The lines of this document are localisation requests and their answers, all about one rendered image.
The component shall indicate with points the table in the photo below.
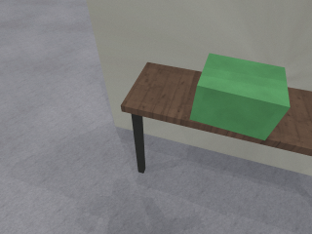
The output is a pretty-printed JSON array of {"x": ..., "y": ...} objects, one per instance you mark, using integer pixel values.
[{"x": 166, "y": 93}]

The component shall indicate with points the carton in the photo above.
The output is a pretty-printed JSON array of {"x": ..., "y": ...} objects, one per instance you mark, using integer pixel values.
[{"x": 241, "y": 96}]

